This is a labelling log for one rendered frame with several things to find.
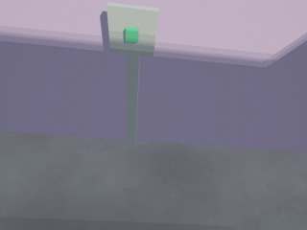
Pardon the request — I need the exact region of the panel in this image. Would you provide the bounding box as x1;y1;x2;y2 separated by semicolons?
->
106;2;158;150

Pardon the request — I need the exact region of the button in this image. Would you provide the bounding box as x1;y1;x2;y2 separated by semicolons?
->
125;27;139;43

